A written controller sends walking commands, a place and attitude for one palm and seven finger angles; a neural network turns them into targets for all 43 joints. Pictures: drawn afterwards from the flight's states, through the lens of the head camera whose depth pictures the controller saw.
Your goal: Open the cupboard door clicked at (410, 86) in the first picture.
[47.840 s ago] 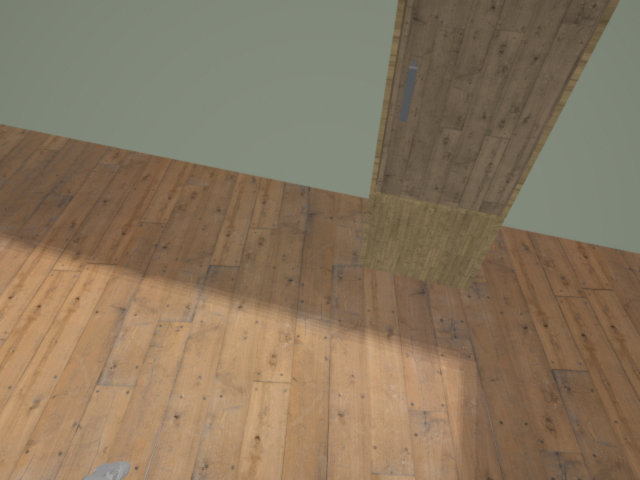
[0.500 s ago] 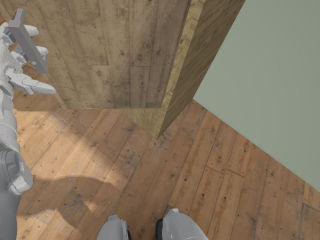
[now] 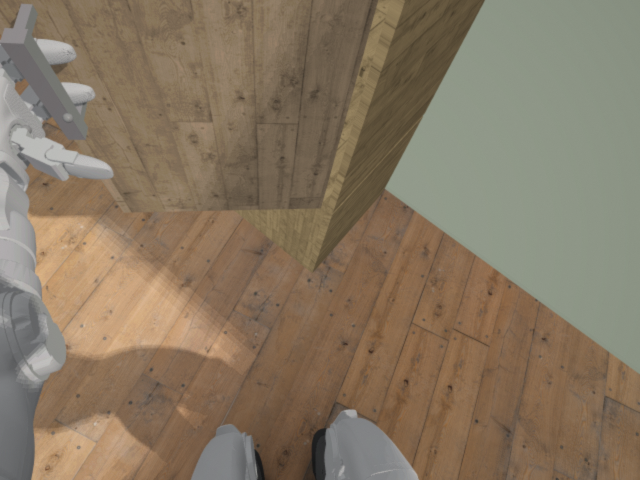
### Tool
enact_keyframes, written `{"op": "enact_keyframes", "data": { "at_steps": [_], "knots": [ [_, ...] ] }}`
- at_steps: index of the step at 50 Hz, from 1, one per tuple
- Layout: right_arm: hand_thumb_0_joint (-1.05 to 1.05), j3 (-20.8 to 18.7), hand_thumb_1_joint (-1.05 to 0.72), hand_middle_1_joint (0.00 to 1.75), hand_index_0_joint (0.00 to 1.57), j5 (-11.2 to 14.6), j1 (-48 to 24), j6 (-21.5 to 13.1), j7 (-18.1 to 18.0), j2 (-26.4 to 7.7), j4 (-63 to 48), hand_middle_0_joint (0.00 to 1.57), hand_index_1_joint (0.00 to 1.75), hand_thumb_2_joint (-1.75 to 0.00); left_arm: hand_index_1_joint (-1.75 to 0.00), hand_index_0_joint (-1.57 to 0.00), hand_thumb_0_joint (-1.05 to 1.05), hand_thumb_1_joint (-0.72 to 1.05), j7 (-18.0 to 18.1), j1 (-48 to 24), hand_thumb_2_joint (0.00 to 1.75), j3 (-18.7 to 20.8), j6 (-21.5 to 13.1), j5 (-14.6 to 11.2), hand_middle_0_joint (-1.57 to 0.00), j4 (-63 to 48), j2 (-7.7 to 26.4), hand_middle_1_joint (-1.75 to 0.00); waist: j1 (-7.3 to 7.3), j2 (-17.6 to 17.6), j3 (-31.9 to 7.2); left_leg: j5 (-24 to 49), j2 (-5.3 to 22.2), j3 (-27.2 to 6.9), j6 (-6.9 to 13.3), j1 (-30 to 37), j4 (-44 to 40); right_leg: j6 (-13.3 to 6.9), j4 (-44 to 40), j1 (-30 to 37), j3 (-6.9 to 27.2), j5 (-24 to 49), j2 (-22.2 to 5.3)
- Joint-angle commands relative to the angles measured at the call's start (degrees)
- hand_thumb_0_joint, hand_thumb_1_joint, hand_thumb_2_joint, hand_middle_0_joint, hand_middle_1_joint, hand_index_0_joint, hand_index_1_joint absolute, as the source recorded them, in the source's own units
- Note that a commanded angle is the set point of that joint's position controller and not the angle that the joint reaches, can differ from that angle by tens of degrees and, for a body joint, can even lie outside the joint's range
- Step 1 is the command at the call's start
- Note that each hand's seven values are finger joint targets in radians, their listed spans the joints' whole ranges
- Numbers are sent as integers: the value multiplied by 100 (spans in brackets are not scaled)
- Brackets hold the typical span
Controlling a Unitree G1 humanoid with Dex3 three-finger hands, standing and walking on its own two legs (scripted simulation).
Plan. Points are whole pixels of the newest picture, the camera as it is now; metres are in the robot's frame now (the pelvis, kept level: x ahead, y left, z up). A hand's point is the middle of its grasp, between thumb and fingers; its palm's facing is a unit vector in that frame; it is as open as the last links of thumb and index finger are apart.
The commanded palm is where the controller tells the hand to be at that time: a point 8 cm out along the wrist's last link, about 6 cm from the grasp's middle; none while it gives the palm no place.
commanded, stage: slide the fingers in behind the handle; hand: left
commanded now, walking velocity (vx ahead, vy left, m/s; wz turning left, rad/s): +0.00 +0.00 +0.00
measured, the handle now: (54, 78) +0.57 +0.25 +0.08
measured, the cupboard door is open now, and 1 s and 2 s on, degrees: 44 43 86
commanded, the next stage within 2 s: close the thumb around the handle in 0.08 s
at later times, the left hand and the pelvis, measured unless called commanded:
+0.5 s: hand (68, 118) +0.52 +0.23 +0.07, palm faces -0.03 -1.00 -0.01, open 11.0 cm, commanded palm +0.51 +0.27 +0.07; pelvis +0.00 +0.01 +0.00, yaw +0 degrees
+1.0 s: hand (72, 118) +0.52 +0.23 +0.08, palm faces -0.02 -1.00 -0.01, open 5.5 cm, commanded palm +0.50 +0.27 +0.07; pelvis +0.00 +0.00 +0.00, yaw +0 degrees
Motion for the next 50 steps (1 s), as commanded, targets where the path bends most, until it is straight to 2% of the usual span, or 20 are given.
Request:
{"op": "enact_keyframes", "data": {
  "at_steps": [1,2,4,6,9,13,15,19,23,27,29,31,34,36,37,39,44,45,49,50],
  "knots": [
    [0,-414,-90,30,20,36,1107,-46,-97,-1194,-166,20,30,-90,-120,-30,0,-50,-55,-2494,30,189,-215,-119,-30,-843,1728,-120,-62,772,-2536,2503,-133,-676,-94,1963,-559,61,-427,1100,439,1748,157],
    [0,-403,-90,30,20,39,1105,-49,-102,-1187,-173,20,30,-90,-120,-30,0,-50,-48,-2562,30,119,-178,-78,-30,-839,1703,-120,-88,845,-2492,2406,-145,-659,-87,1920,-567,67,-444,1058,450,1668,152],
    [0,-407,-90,30,20,6,1159,-63,-102,-1182,-163,20,30,-90,-120,-30,0,-50,-2,-2658,30,161,-247,-32,-30,-1054,1776,-120,-27,1150,-2800,2757,-127,-726,-128,2313,-543,38,-387,940,415,1757,154],
    [0,-418,-90,30,20,-7,1181,-58,-99,-1189,-147,20,30,-90,-120,-30,0,-50,21,-2572,30,162,-268,-15,-30,-1080,1764,-120,-34,1192,-2837,2932,-91,-775,-162,2478,-514,41,-368,766,381,1740,153],
    [0,-429,-90,30,20,-13,1211,-58,-70,-1170,-133,20,30,-90,-120,-30,0,-50,-11,-2575,30,26,-265,-99,-30,-1079,1477,-120,-62,1146,-2914,3156,-76,-808,-177,2637,-501,42,-355,741,346,1833,176],
    [0,-436,-90,30,20,-17,1223,-47,-67,-1172,-107,20,30,-90,-122,-32,0,-28,1,-2742,40,-92,-238,-143,-32,-1128,1296,-122,-130,1204,-2788,3172,-63,-853,-184,2741,-509,25,-372,520,310,1710,183],
    [0,-443,-90,30,20,-19,1233,-38,-65,-1193,-86,20,30,-90,-124,-32,0,-16,35,-2715,44,8,-220,-96,-32,-1102,1458,-124,-112,1171,-2798,3175,-55,-861,-196,2726,-511,40,-382,557,315,1726,182],
    [0,-464,-90,30,20,-38,1249,-25,-40,-1180,-118,20,30,-90,-126,-34,0,6,68,-2493,54,165,-304,-91,-34,-1359,1573,-126,35,1315,-3158,3627,-45,-863,-242,2984,-492,30,-362,695,314,1935,180],
    [0,-459,-90,30,20,-22,1189,7,-14,-1138,-147,20,30,-90,-128,-36,0,28,63,-2403,64,-135,-299,-176,-36,-1330,1087,-128,-50,1137,-2766,3609,-25,-892,-239,2991,-556,25,-416,553,257,1814,206],
    [0,-482,-90,30,20,-28,1182,13,-8,-1145,-135,20,30,-90,-131,-37,0,51,148,-2439,73,-58,-311,-145,-37,-1322,1149,-131,-33,1126,-2820,3475,-32,-901,-259,3003,-580,36,-429,550,264,1729,202],
    [0,-484,-90,30,20,-39,1182,-5,-22,-1152,-133,20,30,-90,-132,-38,0,62,210,-2493,78,154,-402,-137,-38,-1425,1415,-132,28,1129,-2938,3518,-44,-883,-256,2976,-578,31,-397,713,291,1833,191],
    [0,-483,-90,30,20,-38,1149,-11,-3,-1128,-169,20,30,-90,-133,-39,0,73,240,-2260,83,157,-417,-119,-39,-1377,1348,-133,78,1080,-2919,3564,-60,-834,-244,2895,-572,30,-393,829,300,1937,189],
    [0,-467,-90,30,20,-28,1118,-1,-1,-1121,-150,20,30,-90,-135,-40,0,90,253,-2454,90,44,-465,-90,-40,-1396,1295,-135,-8,1026,-2832,3394,-67,-817,-223,2794,-563,46,-392,828,327,1938,187],
    [0,-457,-90,30,20,-15,1093,0,-10,-1133,-163,20,30,-90,-135,-40,0,90,222,-2364,90,60,-424,-90,-40,-1247,1342,-135,-11,931,-2689,3094,-96,-762,-187,2563,-592,46,-427,947,354,1884,187],
    [0,-469,-90,30,20,-15,1097,-3,-27,-1158,-183,20,30,-90,-135,-40,0,90,216,-2244,90,233,-410,-60,-40,-1192,1575,-135,71,873,-2718,3032,-107,-755,-180,2456,-607,34,-413,1089,366,1902,177],
    [0,-462,-90,30,20,-12,1089,-5,-38,-1131,-173,20,30,-90,-135,-40,0,90,185,-2375,90,140,-442,-84,-40,-1349,1461,-135,60,1110,-2939,3260,-102,-766,-201,2673,-579,32,-376,1017,369,1998,166],
    [0,-450,-90,30,20,11,1057,-16,-56,-1138,-156,20,30,-90,-135,-40,0,90,94,-2357,90,56,-373,-169,-40,-1085,1342,-135,-49,840,-2648,2902,-113,-717,-142,2406,-569,57,-442,990,393,1895,175],
    [0,-438,-90,30,20,12,1056,-16,-70,-1158,-151,20,30,-90,-135,-40,0,90,104,-2409,90,123,-359,-128,-40,-1072,1515,-135,-20,826,-2591,2773,-123,-720,-139,2269,-578,51,-432,1037,404,1836,165],
    [0,-446,-90,30,20,1,1092,-49,-86,-1159,-140,20,30,-90,-135,-40,0,90,98,-2533,90,164,-382,-110,-40,-1126,1594,-135,-17,1001,-2840,2849,-128,-726,-144,2401,-537,47,-404,1036,422,1879,153],
    [0,-452,-90,30,20,6,1097,-46,-76,-1139,-175,20,30,-90,-135,-40,0,90,70,-2188,90,77,-362,-113,-40,-1097,1417,-135,56,969,-2917,2984,-134,-726,-154,2468,-546,39,-390,1069,404,1939,155]
  ]
}}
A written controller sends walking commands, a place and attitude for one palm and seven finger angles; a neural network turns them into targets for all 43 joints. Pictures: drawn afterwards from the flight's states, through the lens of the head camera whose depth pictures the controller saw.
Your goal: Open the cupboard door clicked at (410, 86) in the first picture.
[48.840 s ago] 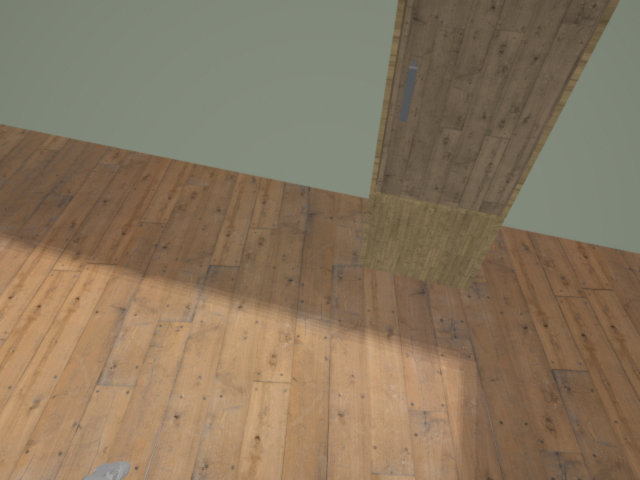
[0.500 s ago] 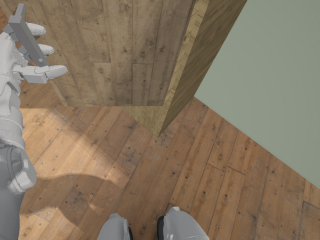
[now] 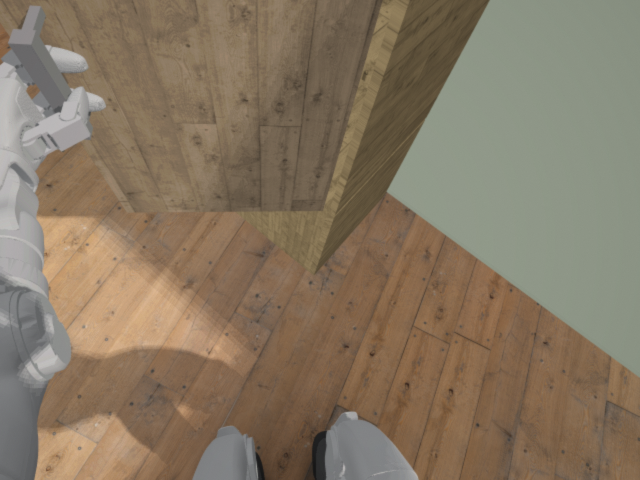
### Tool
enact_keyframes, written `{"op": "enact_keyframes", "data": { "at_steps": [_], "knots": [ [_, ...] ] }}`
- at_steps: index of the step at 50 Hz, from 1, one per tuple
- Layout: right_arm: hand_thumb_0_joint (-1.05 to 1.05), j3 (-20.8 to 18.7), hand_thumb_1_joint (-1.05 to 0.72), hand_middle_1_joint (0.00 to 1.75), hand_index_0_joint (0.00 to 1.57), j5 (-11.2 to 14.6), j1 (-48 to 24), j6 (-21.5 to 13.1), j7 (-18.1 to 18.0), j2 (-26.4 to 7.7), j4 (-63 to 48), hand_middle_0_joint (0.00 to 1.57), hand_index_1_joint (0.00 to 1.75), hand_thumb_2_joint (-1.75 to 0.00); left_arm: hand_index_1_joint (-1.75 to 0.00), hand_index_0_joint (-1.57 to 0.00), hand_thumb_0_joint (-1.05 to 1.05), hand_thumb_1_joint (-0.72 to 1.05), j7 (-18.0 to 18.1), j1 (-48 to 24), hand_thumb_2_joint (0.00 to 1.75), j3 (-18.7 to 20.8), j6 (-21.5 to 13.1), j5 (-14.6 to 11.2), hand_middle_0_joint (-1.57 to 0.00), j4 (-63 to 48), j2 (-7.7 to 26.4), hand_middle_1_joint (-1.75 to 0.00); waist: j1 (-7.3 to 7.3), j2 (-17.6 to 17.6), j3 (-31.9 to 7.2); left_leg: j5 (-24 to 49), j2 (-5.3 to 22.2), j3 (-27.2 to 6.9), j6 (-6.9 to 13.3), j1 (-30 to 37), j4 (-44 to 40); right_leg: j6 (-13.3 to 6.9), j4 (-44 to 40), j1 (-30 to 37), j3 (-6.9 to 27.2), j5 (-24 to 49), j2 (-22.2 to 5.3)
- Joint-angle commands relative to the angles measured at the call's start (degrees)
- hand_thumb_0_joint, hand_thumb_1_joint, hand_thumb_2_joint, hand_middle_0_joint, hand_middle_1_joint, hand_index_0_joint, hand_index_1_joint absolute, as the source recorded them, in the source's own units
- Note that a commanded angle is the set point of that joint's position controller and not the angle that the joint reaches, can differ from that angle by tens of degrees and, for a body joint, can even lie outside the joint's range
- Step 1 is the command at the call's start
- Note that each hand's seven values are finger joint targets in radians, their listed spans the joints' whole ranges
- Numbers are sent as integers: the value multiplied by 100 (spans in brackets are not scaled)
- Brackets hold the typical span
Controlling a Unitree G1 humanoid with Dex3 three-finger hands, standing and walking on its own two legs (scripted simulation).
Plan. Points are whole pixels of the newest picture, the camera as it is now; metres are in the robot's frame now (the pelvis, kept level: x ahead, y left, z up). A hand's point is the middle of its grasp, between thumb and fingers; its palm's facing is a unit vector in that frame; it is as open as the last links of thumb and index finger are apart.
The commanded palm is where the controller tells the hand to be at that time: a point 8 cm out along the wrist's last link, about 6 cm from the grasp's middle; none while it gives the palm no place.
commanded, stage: pull the door open along its arc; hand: left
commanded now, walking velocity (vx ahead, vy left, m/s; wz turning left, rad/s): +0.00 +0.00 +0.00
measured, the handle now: (60, 79) +0.57 +0.25 +0.08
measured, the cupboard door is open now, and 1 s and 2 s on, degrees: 43 86 85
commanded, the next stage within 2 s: open thumb and fingers to let go in 0.90 s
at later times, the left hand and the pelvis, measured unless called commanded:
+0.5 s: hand (90, 207) +0.41 +0.20 +0.07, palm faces -0.04 -1.00 +0.02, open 5.8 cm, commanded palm +0.35 +0.26 +0.07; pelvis +0.02 +0.00 +0.02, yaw -1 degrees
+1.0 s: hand (193, 309) +0.30 +0.10 +0.08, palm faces +0.42 -0.91 +0.00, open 6.2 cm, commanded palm +0.25 +0.14 +0.07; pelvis +0.01 -0.05 +0.02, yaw +3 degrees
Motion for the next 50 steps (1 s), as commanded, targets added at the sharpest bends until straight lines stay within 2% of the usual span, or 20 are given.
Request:
{"op": "enact_keyframes", "data": {
  "at_steps": [1,4,7,9,18,20,21,22,23,25,28,31,33,37,41,43,47,48,49,50],
  "knots": [
    [0,-437,-90,30,20,8,1118,-61,-52,-1125,-212,20,30,-90,-135,-40,0,90,-23,-1952,90,174,-332,-182,-40,-1167,1449,-135,103,954,-2870,2988,-106,-651,-149,2373,-546,40,-383,1058,424,1987,166],
    [0,-463,-90,30,20,6,1081,-41,-26,-1127,-283,20,30,-90,-135,-40,0,90,-68,-1707,90,309,-376,-269,-40,-1571,1543,-135,254,1069,-3158,3321,-100,-631,-173,2569,-566,32,-347,1264,416,2232,169],
    [0,-480,-90,30,20,51,977,-3,-5,-1102,-409,20,30,-90,-135,-40,0,90,-130,-1054,90,234,-295,-355,-40,-1631,1328,-135,345,763,-2919,3180,-120,-540,-136,2377,-653,48,-427,1471,420,2286,178],
    [0,-516,-90,30,20,73,921,-5,11,-1092,-508,20,30,-90,-135,-40,0,90,-160,-698,90,338,-324,-463,-40,-1986,1331,-135,464,785,-3117,3388,-130,-489,-128,2469,-708,44,-439,1740,437,2530,180],
    [0,-605,-90,30,20,214,413,-53,127,-926,-1010,20,30,-90,-135,-40,0,90,-161,1723,90,249,-279,-950,-40,-3454,550,-135,919,491,-2745,3763,-165,-286,-100,2444,-1030,21,-555,2429,439,2964,148],
    [0,-621,-90,30,20,242,242,-116,169,-873,-1141,20,30,-90,-135,-40,0,90,-139,2636,90,198,-241,-1061,-40,-3855,305,-135,1037,383,-2632,3801,-163,-230,-109,2415,-1121,39,-582,2579,451,3080,114],
    [0,-617,-90,30,20,247,108,-177,193,-770,-1203,20,30,-90,-135,-40,0,90,143,2840,90,267,-211,-1219,-40,-4151,3,-135,1197,337,-2457,3738,-172,-212,-145,2331,-1184,50,-606,2575,396,3016,113],
    [0,-634,-90,30,20,241,23,-244,228,-746,-1247,20,30,-90,-135,-40,0,90,328,3086,90,37,-196,-1236,-40,-4453,-348,-135,1153,354,-2444,3727,-176,-206,-166,2421,-1224,63,-612,2567,368,2981,110],
    [0,-646,-90,30,20,238,-64,-326,261,-681,-1310,20,30,-90,-135,-40,0,90,600,3469,90,150,-201,-1344,-40,-4842,-509,-135,1297,414,-2348,3926,-174,-214,-193,2455,-1231,39,-605,2562,332,3022,110],
    [0,-657,-90,30,20,221,-232,-434,325,-611,-1314,20,30,-90,-135,-40,0,90,1303,4232,90,251,-101,-1391,-40,-5267,-924,-135,1437,110,-2142,3886,-172,-207,-290,2378,-1320,65,-586,2546,259,2940,94],
    [0,-654,-90,30,20,161,-456,-511,379,-532,-1355,20,30,-90,-135,-40,0,90,2073,4806,90,-14,-104,-1092,-40,-6117,-1337,-135,1441,79,-2028,3636,-207,-175,-327,2368,-1339,36,-528,2644,264,2829,71],
    [0,-618,-90,30,20,78,-738,-487,394,-392,-1405,20,30,-90,-135,-40,0,90,2728,5590,90,-198,-83,-778,-40,-6656,-1699,-135,1555,-88,-1925,3266,-251,-127,-336,2273,-1404,18,-499,2874,290,2801,19],
    [0,-598,-90,30,20,13,-900,-451,373,-348,-1418,20,30,-90,-135,-40,0,90,3142,5734,90,-358,-66,-565,-40,-6995,-1832,-135,1552,-269,-1798,2834,-287,-132,-304,2174,-1414,-5,-548,2964,339,2638,-2],
    [0,-524,-90,30,20,-72,-1213,-368,297,-184,-1401,20,30,-90,-135,-40,0,90,3856,5932,90,-876,12,-195,-40,-7469,-2374,-135,1562,-79,-1520,2252,-351,-133,-311,2174,-1467,-25,-679,2955,417,2244,-69],
    [0,-473,-90,30,20,-156,-1379,-309,240,-90,-1378,20,30,-90,-135,-40,0,90,4419,6169,90,-1356,134,184,-40,-7629,-2707,-135,1485,-179,-1294,1874,-393,-147,-278,2130,-1452,-18,-875,2986,569,2014,-124],
    [0,-477,-90,30,20,-206,-1344,-328,188,-78,-1290,20,30,-90,-135,-40,0,90,4498,5788,90,-1645,137,324,-40,-7598,-2868,-135,1278,-401,-1231,1726,-396,-192,-249,2040,-1365,19,-963,2953,677,1982,-171],
    [0,-497,-90,30,20,-274,-1408,-476,136,-54,-1187,20,30,-90,-135,-40,0,90,4475,5288,90,-2181,-20,491,-40,-7529,-3245,-135,1120,-300,-1269,1505,-401,-197,-228,1964,-1211,104,-1009,2849,851,1946,-312],
    [0,-503,-90,30,20,-282,-1376,-524,132,-54,-1167,20,30,-90,-135,-40,0,90,4445,5166,90,-2420,-49,509,-40,-7556,-3422,-135,1023,-410,-1269,1517,-392,-223,-216,1965,-1168,116,-1032,2828,883,2025,-331],
    [0,-521,-90,30,20,-292,-1395,-578,139,-60,-1128,20,30,-90,-135,-40,0,90,4409,5129,90,-2624,-87,520,-40,-7531,-3587,-135,1015,-426,-1368,1497,-392,-227,-222,2001,-1126,145,-1012,2799,900,2080,-365],
    [0,-523,-90,30,20,-300,-1387,-637,158,-55,-1109,20,30,-90,-135,-40,0,90,4369,4857,90,-3076,-125,551,-40,-7663,-3932,-135,912,-279,-1435,1526,-396,-239,-222,2078,-1080,154,-975,2713,890,2162,-389]
  ]
}}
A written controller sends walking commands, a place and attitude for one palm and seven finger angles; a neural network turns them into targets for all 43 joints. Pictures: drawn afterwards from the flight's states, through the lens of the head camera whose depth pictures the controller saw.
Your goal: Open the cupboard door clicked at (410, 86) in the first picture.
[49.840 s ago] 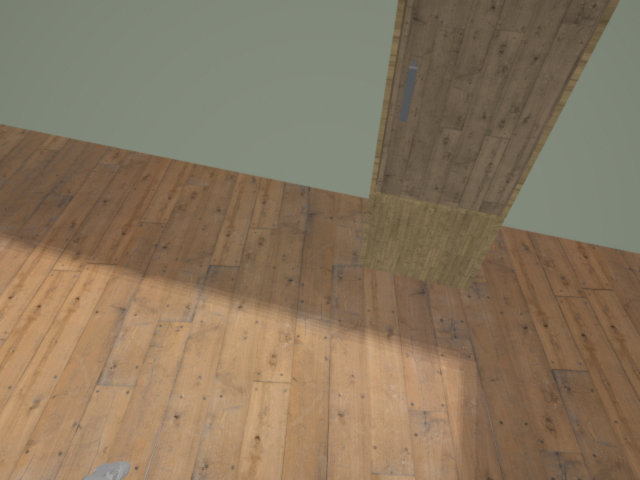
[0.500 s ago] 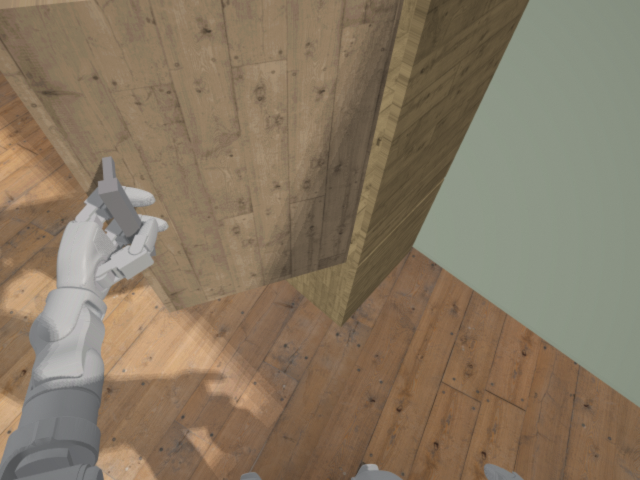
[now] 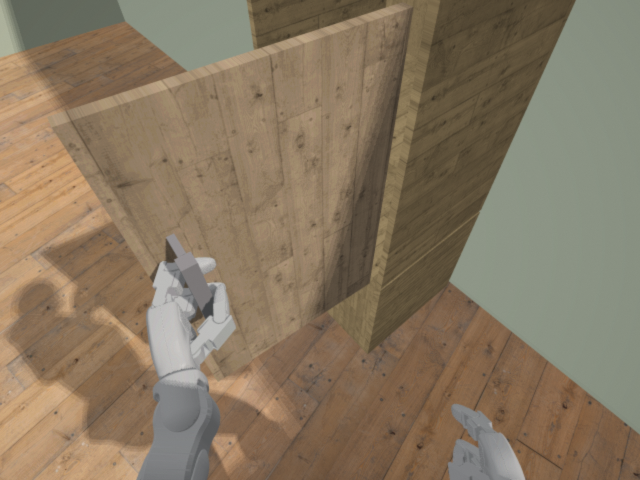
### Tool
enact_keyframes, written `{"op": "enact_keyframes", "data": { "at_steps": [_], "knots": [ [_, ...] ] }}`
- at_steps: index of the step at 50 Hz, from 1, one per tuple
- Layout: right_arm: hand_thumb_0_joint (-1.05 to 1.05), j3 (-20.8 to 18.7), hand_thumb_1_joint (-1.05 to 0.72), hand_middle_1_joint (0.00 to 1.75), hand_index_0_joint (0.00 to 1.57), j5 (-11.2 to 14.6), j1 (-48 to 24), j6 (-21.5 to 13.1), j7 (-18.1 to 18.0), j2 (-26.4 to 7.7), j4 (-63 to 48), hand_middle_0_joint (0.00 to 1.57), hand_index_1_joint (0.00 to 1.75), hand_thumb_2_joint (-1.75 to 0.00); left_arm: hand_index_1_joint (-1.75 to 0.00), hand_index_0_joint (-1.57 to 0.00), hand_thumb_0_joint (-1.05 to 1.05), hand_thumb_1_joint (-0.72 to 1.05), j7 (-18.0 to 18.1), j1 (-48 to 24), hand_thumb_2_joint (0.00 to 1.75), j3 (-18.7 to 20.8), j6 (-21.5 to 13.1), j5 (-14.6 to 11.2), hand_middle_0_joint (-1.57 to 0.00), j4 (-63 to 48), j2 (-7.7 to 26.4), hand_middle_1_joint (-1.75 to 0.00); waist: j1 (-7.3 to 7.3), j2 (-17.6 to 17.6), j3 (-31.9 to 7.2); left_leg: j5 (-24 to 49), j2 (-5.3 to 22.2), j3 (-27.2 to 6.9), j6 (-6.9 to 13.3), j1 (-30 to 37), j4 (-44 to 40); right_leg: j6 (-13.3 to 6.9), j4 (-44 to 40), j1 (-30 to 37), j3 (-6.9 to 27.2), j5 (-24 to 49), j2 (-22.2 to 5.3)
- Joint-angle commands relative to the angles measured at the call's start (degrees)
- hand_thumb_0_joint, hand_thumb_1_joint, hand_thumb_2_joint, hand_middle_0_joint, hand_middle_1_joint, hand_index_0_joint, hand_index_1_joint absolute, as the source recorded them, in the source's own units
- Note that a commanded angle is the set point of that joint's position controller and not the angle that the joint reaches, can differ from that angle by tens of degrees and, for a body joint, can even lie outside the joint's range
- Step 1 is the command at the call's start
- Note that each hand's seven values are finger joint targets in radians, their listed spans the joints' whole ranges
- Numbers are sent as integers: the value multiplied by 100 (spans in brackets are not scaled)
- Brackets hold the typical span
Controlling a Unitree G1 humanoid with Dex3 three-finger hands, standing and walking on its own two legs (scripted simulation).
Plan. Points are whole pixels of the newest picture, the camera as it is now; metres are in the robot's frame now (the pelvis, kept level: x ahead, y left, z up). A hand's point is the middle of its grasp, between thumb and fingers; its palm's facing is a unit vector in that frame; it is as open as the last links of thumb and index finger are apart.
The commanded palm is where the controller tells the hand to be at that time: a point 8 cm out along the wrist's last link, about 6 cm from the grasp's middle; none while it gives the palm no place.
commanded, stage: open thumb and fingers to let go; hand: left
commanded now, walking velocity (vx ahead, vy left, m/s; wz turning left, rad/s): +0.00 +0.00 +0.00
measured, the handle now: (195, 282) +0.34 +0.17 +0.06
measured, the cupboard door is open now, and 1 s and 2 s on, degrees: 86 85 88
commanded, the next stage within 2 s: slide the hand sideways off the handle in 0.82 s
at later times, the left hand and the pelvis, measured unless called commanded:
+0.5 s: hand (222, 310) +0.31 +0.13 +0.05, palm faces +0.34 -0.94 -0.01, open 12.3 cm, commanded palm +0.26 +0.19 +0.05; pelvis -0.01 -0.01 +0.00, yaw +1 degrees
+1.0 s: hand (217, 322) +0.29 +0.14 +0.05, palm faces +0.16 -0.99 -0.04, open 15.0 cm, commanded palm +0.26 +0.18 +0.05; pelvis -0.01 +0.03 +0.00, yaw +0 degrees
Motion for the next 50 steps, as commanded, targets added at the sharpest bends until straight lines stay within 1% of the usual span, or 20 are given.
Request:
{"op": "enact_keyframes", "data": {
  "at_steps": [1,2,3,6,9,14,15,20,22,28,29,30,33,36,40,46,47,48,49,50],
  "knots": [
    [0,-364,-90,30,20,-18,-106,-437,-38,-670,-623,20,30,-90,-134,-40,0,83,45,-1131,87,-186,-580,169,-40,-1256,154,-134,-75,-397,-1295,1329,-232,-202,148,159,-278,488,-795,1152,929,2445,-309],
    [0,-361,-90,30,20,-18,-131,-442,-59,-691,-615,20,30,-90,-134,-39,0,76,7,-1008,84,-80,-582,176,-39,-1162,300,-134,-33,-344,-1310,1287,-250,-186,146,68,-274,505,-836,1251,1029,2443,-347],
    [0,-362,-90,30,20,-7,-101,-433,-86,-704,-571,20,30,-90,-133,-38,0,69,-5,-1077,81,66,-586,188,-38,-1077,506,-133,-71,-592,-1330,1250,-249,-216,155,-61,-238,551,-911,1363,1191,2471,-405],
    [0,-353,-90,30,20,22,-184,-472,-162,-675,-487,20,30,-90,-130,-37,0,48,-138,-1493,72,155,-620,134,-37,-985,618,-130,-61,-682,-1305,1029,-277,-210,145,-256,-243,659,-1125,1558,1513,2268,-577],
    [0,-347,-90,30,20,73,-286,-503,-234,-690,-359,20,30,-90,-128,-35,0,27,-272,-1662,63,394,-639,-123,-35,-688,719,-128,-48,-771,-1133,782,-298,-213,129,-419,-252,707,-1375,1602,1730,1802,-668],
    [0,-364,-90,30,20,96,-323,-613,-268,-735,-192,20,30,-90,-124,-33,0,-8,-409,-2002,48,552,-778,-355,-33,-362,765,-124,-28,-684,-1180,696,-304,-228,132,-412,-281,717,-1460,1556,1770,1502,-700],
    [0,-374,-90,30,20,99,-287,-623,-262,-741,-185,20,30,-90,-124,-32,0,-15,-410,-1952,45,628,-813,-349,-32,-330,831,-124,35,-667,-1287,750,-306,-239,127,-410,-306,703,-1401,1623,1747,1555,-690],
    [0,-392,-90,30,20,91,-240,-643,-227,-771,-182,20,30,-90,-120,-30,0,-50,-452,-1972,30,661,-885,-310,-30,-130,888,-120,40,-706,-1310,831,-311,-225,147,-392,-346,716,-1340,1636,1686,1777,-679],
    [0,-404,-90,30,20,95,-245,-634,-221,-763,-173,20,30,-90,-120,-30,0,-50,-455,-2029,30,655,-907,-294,-30,-159,864,-120,41,-590,-1359,890,-311,-201,150,-319,-360,697,-1319,1623,1653,1835,-658],
    [0,-397,-90,30,20,88,-200,-642,-183,-775,-284,20,30,-90,-90,-25,0,-50,-400,-2008,30,460,-895,-289,-25,-171,641,-90,27,-624,-1249,1025,-311,-199,176,-96,-448,590,-1206,1398,1276,1765,-490],
    [0,-405,-90,30,20,84,-226,-629,-177,-772,-293,20,30,-90,-85,-24,0,-50,-357,-1864,30,586,-894,-260,-24,-109,730,-85,94,-604,-1237,1026,-298,-181,172,-88,-458,579,-1193,1344,1255,1725,-479],
    [0,-388,-90,30,20,75,-229,-622,-163,-764,-312,20,30,-90,-80,-23,0,-50,-343,-1909,30,390,-887,-222,-23,-131,566,-80,50,-623,-1228,1027,-306,-183,183,-40,-480,560,-1149,1276,1165,1677,-444],
    [0,-386,-90,30,20,59,-205,-607,-140,-780,-366,20,30,-90,-65,-21,0,-50,-245,-1833,30,466,-869,-162,-21,-142,626,-65,110,-479,-1189,1146,-289,-199,197,82,-535,449,-1013,1130,911,1655,-311],
    [0,-380,-90,30,20,38,-200,-584,-96,-750,-445,20,30,-90,-50,-18,0,-50,-150,-1754,30,278,-862,-54,-18,-318,431,-50,157,-296,-1343,1365,-276,-198,188,261,-556,375,-783,1023,679,1847,-217],
    [0,-361,-90,30,20,41,-216,-554,-57,-735,-530,20,30,-90,-30,-15,0,-50,-23,-1744,30,22,-763,-18,-15,-419,137,-30,123,-352,-1297,1414,-247,-253,172,336,-566,333,-674,844,505,1743,-142],
    [0,-354,-90,30,20,40,-219,-545,-4,-728,-624,20,30,-90,-30,-15,0,-50,193,-1644,30,-303,-609,66,-15,-746,-192,-30,135,-195,-1405,1627,-201,-340,113,518,-574,270,-495,696,334,1711,-76],
    [0,-371,-90,30,20,87,122,-578,-7,-982,-513,20,30,-90,-30,-15,0,-50,-957,-1494,30,-1315,-745,786,-15,-609,478,-30,-410,-369,-1241,1685,-149,-345,184,694,-450,286,-493,450,522,2032,-95],
    [0,-440,-90,30,20,145,211,-556,-63,-995,-600,20,30,-90,-30,-15,0,-50,-1563,-1854,30,-791,-894,556,-15,-935,911,-30,-284,-274,-1603,1907,-159,-398,203,715,-407,247,-441,632,546,2251,-134],
    [0,-428,-90,30,20,163,147,-564,-106,-947,-653,20,30,-90,-30,-15,0,-50,-1935,-1789,30,-825,-990,514,-15,-1010,994,-30,-167,-184,-1679,1967,-181,-375,211,753,-416,250,-410,711,585,2356,-135],
    [0,-412,-90,30,20,198,105,-597,-140,-925,-713,20,30,-90,-30,-15,0,-50,-2241,-1807,30,-920,-1034,427,-15,-1146,960,-30,-173,-76,-1624,1959,-172,-406,193,835,-452,249,-423,656,561,2263,-128]
  ]
}}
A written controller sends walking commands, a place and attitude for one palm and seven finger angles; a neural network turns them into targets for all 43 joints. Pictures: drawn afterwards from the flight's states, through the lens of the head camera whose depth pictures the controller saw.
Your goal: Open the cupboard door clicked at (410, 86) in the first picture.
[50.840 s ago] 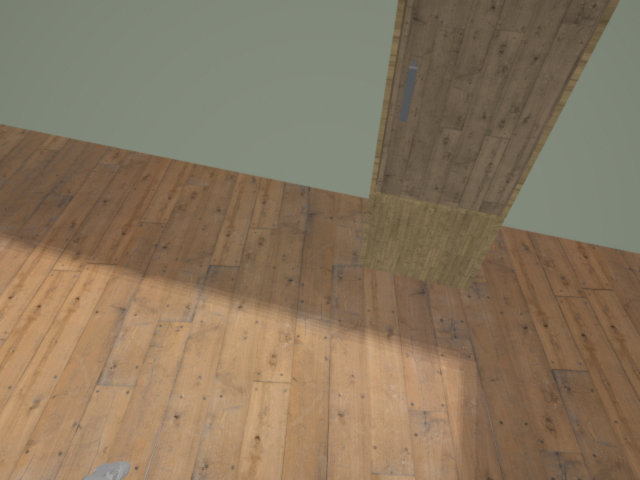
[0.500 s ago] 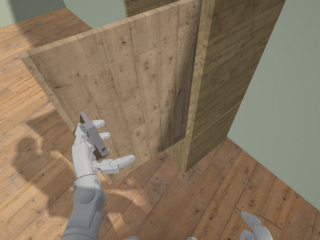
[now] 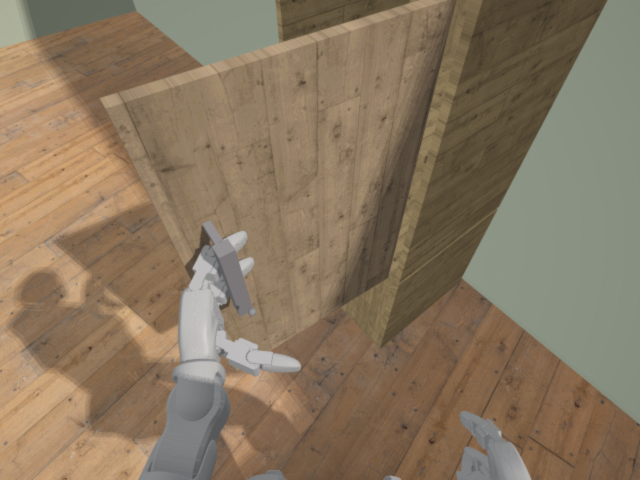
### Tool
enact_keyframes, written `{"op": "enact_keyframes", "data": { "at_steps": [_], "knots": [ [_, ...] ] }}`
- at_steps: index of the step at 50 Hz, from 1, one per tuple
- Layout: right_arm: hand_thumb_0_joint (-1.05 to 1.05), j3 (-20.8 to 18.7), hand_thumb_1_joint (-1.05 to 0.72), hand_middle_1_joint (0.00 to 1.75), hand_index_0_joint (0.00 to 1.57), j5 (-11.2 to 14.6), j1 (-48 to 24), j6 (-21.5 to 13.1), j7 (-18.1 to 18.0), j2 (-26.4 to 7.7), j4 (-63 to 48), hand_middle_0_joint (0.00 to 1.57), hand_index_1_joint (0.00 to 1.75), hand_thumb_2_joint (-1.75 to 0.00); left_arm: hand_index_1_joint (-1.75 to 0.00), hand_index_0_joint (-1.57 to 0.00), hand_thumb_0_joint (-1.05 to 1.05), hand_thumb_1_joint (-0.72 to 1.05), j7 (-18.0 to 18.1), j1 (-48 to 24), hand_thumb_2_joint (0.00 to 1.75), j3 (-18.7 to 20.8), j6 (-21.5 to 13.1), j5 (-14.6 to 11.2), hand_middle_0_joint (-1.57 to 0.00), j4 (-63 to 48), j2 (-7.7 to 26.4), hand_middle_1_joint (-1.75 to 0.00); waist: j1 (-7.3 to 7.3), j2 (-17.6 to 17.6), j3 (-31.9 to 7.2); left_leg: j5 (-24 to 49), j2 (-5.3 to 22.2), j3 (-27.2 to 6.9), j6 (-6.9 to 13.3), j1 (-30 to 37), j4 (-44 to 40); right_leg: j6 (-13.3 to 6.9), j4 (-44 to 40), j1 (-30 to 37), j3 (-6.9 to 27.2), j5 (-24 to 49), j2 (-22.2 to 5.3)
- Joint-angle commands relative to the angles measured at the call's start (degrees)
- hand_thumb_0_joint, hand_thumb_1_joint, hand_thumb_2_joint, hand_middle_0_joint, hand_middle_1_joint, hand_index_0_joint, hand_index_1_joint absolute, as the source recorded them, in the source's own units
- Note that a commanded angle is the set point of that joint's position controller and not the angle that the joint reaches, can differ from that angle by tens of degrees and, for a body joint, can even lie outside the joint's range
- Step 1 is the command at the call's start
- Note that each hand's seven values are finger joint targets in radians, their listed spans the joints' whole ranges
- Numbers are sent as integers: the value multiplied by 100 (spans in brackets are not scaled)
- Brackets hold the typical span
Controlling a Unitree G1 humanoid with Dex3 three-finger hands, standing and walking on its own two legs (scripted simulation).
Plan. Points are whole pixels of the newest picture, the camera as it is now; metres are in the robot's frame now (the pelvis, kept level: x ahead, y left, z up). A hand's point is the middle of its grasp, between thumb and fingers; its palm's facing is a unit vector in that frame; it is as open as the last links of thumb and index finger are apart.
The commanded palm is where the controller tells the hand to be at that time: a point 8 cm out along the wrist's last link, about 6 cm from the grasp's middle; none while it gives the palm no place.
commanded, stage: slide the hand sideways off the handle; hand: left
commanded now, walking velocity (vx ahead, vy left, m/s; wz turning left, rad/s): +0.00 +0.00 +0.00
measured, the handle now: (227, 270) +0.35 +0.14 +0.06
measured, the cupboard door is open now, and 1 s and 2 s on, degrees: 85 88 88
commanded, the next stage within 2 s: draw the hand back to the body in 1.12 s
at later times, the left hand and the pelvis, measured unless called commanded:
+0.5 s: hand (226, 356) +0.25 +0.12 +0.05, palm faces -0.12 -0.99 -0.04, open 16.2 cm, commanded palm +0.23 +0.19 +0.06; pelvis +0.00 +0.01 +0.00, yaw -1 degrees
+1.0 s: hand (169, 386) +0.21 +0.18 +0.05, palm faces -0.04 -1.00 -0.07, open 16.3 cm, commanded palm +0.19 +0.24 +0.06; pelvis +0.00 -0.01 -0.01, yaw +0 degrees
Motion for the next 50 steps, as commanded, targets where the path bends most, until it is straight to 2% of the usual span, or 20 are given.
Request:
{"op": "enact_keyframes", "data": {
  "at_steps": [1,2,4,5,7,9,13,14,18,22,28,31,33,34,38,39,43,46,48,50],
  "knots": [
    [0,-328,-90,30,20,182,-63,-337,-157,-816,-950,20,30,-90,-30,-15,0,-50,-1797,-1351,30,-685,-587,70,-15,-1636,635,-30,-304,-66,-1504,1863,25,-497,-91,1125,-680,3,-543,714,439,1984,65],
    [0,-288,-90,30,20,243,-110,-388,-181,-822,-1012,20,30,-90,-30,-15,0,-50,-2145,-1460,30,-845,-520,-173,-15,-1648,522,-30,-376,-55,-1336,1680,26,-545,-85,1145,-739,11,-605,637,394,1756,74],
    [0,-213,-90,30,20,351,-221,-469,-226,-804,-1084,20,30,-90,-30,-15,0,-50,-2441,-1424,30,-694,-265,-776,-15,-1517,326,-30,-338,-138,-977,1278,36,-615,-94,1052,-880,7,-717,556,276,1287,130],
    [0,-225,-90,30,20,386,-246,-501,-260,-842,-1084,20,30,-90,-30,-15,0,-50,-2427,-1339,30,-337,-167,-989,-15,-1495,491,-30,-263,-260,-1010,1068,40,-620,-109,1014,-914,10,-750,567,236,1083,148],
    [0,-199,-90,30,20,403,-290,-568,-268,-855,-1136,20,30,-90,-30,-15,0,-50,-2250,-1073,30,-72,-8,-1170,-15,-1498,452,-30,-136,-351,-968,994,28,-676,-154,956,-1027,9,-712,587,134,929,151],
    [0,-209,-90,30,20,389,-280,-608,-209,-835,-1186,20,30,-90,-30,-15,0,-50,-1997,-593,30,155,54,-1124,-15,-1589,536,-30,19,-295,-1039,1107,29,-675,-187,983,-1059,-4,-629,610,99,930,143],
    [0,-246,-90,30,20,313,-166,-581,-97,-832,-1267,20,30,-90,-30,-15,0,-50,-1628,-190,30,283,3,-702,-15,-1823,779,-30,80,-168,-1016,1311,60,-641,-226,873,-1003,-22,-484,544,139,982,132],
    [0,-244,-90,30,20,304,-190,-574,-66,-806,-1303,20,30,-90,-30,-15,0,-50,-1598,-200,30,206,-22,-651,-15,-1953,720,-30,45,-110,-1033,1349,64,-627,-234,887,-968,-17,-458,499,140,1008,123],
    [0,-261,-90,30,20,294,-141,-481,-43,-818,-1398,20,30,-90,-30,-15,0,-50,-1603,427,30,551,-19,-618,-15,-2144,1065,-30,139,-103,-1114,1538,56,-527,-219,787,-904,-44,-461,752,205,1245,160],
    [0,-241,-90,30,20,321,-193,-498,-72,-800,-1471,20,30,-90,-30,-15,0,-50,-1743,425,30,505,-48,-733,-15,-2636,1057,-30,13,114,-974,1362,67,-529,-220,768,-855,-23,-454,606,203,1165,180],
    [0,-246,-90,30,20,347,-156,-663,-174,-841,-1460,20,30,-90,-30,-15,0,-50,-2049,925,30,515,-141,-1002,-15,-2908,1049,-30,-88,-64,-978,1334,39,-560,-181,651,-699,8,-424,550,189,1201,214],
    [0,-261,-90,30,20,337,-137,-730,-220,-871,-1408,20,30,-90,-30,-15,0,-50,-2186,924,30,698,-146,-1033,-15,-2923,1249,-30,-100,-113,-996,1169,11,-547,-169,518,-613,30,-396,483,219,1138,196],
    [0,-269,-90,30,20,338,-99,-745,-252,-898,-1418,20,30,-90,-30,-15,0,-50,-2298,1304,30,977,-108,-1103,-15,-2796,1489,-30,-29,-268,-1025,1156,-15,-508,-135,364,-566,24,-429,641,278,1170,206],
    [0,-263,-90,30,20,346,-117,-747,-267,-886,-1435,20,30,-90,-30,-15,0,-50,-2369,1347,30,1001,-86,-1162,-15,-2803,1463,-30,-43,-298,-1035,1138,-44,-460,-117,314,-517,48,-456,687,312,1233,183],
    [0,-267,-90,30,20,362,-121,-778,-322,-903,-1431,20,30,-90,-30,-15,0,-50,-2589,1524,30,1442,-63,-1367,-15,-2929,1787,-30,25,-160,-1109,1263,-76,-414,-111,189,-427,40,-458,895,403,1392,172],
    [0,-250,-90,30,20,377,-157,-792,-324,-885,-1454,20,30,-90,-30,-15,0,-50,-2661,1589,30,1387,-53,-1414,-15,-2945,1712,-30,14,-25,-1080,1226,-87,-390,-109,199,-411,49,-485,846,420,1369,164],
    [0,-274,-90,30,20,385,-143,-824,-369,-901,-1420,20,30,-90,-30,-15,0,-50,-2849,1862,30,1838,-66,-1655,-15,-2897,1978,-30,56,-116,-1072,1314,-95,-382,-106,49,-296,62,-524,999,526,1493,161],
    [0,-277,-90,30,20,394,-140,-872,-384,-890,-1406,20,30,-90,-30,-15,0,-50,-3021,1929,30,1899,-116,-1764,-15,-2932,1980,-30,18,-11,-1050,1325,-105,-367,-117,5,-240,93,-547,1009,596,1561,121],
    [0,-293,-90,30,20,404,-145,-891,-400,-904,-1359,20,30,-90,-30,-15,0,-50,-3170,2024,30,2074,-99,-1845,-15,-2746,2121,-30,-39,-212,-956,1304,-88,-381,-104,-164,-129,142,-622,1037,728,1629,99],
    [0,-297,-90,30,20,415,-158,-915,-431,-938,-1294,20,30,-90,-30,-15,0,-50,-3337,1922,30,2291,-138,-1937,-15,-2602,2292,-30,-48,-192,-917,1185,-82,-387,-116,-279,-79,166,-668,1025,827,1483,55]
  ]
}}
